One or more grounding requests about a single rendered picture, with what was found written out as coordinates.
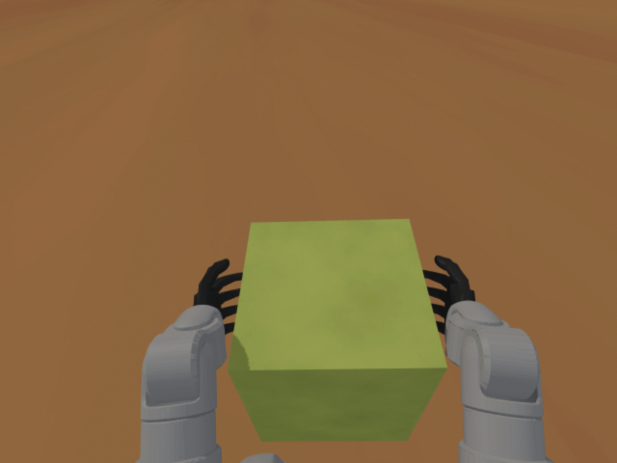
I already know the left robot hand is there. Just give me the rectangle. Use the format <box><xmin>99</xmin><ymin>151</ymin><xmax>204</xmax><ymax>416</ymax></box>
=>
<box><xmin>193</xmin><ymin>259</ymin><xmax>243</xmax><ymax>335</ymax></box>

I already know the robot left forearm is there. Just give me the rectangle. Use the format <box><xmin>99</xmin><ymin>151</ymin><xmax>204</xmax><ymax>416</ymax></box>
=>
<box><xmin>135</xmin><ymin>305</ymin><xmax>227</xmax><ymax>463</ymax></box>

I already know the right robot hand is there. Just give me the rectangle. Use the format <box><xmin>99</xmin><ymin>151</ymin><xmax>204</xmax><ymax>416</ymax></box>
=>
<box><xmin>422</xmin><ymin>256</ymin><xmax>475</xmax><ymax>334</ymax></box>

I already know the robot right forearm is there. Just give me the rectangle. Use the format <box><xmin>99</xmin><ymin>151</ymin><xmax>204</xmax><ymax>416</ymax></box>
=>
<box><xmin>444</xmin><ymin>301</ymin><xmax>554</xmax><ymax>463</ymax></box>

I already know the carton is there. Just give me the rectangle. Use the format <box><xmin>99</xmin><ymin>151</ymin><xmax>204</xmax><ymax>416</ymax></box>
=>
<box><xmin>228</xmin><ymin>219</ymin><xmax>447</xmax><ymax>442</ymax></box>

